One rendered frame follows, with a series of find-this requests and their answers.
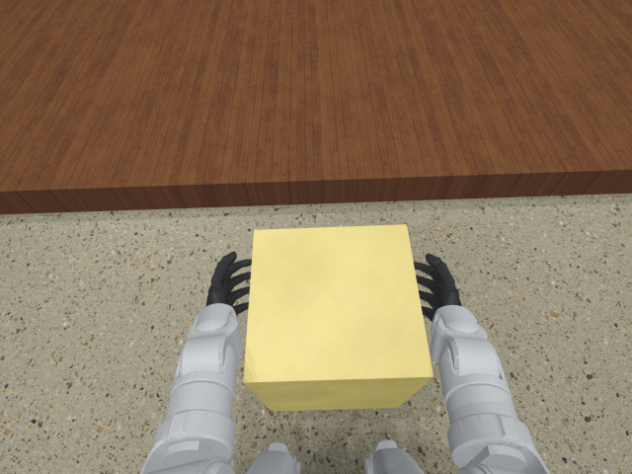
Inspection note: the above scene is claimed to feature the robot shin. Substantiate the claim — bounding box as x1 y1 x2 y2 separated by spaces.
268 442 289 454
374 439 398 452

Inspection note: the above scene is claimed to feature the robot left hand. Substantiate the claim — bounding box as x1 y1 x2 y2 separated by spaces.
205 252 252 315

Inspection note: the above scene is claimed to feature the robot right forearm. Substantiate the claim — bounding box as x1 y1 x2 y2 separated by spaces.
431 305 550 474

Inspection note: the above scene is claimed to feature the robot right shin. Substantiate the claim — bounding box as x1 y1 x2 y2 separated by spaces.
374 439 398 452

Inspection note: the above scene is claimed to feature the robot left shin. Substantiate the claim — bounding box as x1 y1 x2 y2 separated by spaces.
268 442 289 454

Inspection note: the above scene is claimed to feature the robot right hand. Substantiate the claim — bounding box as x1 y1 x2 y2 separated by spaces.
414 253 462 321

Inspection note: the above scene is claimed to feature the carton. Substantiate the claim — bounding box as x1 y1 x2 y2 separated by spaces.
243 224 434 412

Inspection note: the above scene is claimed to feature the robot left forearm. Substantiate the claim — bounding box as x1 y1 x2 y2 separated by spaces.
139 303 243 474

